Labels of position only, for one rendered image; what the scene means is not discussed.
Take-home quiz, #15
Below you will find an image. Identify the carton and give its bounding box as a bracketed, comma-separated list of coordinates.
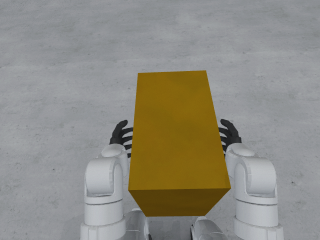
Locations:
[128, 70, 231, 217]

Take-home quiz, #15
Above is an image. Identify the right robot forearm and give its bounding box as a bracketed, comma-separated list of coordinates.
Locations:
[225, 143, 284, 240]

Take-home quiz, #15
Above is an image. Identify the robot right hand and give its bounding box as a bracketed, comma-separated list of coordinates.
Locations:
[218, 119, 242, 158]

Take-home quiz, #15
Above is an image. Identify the robot right shin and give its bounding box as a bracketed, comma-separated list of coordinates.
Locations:
[195, 216, 207, 223]

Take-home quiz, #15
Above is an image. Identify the robot left hand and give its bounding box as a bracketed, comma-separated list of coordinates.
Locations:
[109, 120, 133, 158]

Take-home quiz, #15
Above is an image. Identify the robot left thigh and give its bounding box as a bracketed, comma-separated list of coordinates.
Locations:
[117, 210, 149, 240]

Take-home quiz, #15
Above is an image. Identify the left robot forearm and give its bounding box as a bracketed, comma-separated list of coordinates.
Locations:
[80, 143, 130, 240]

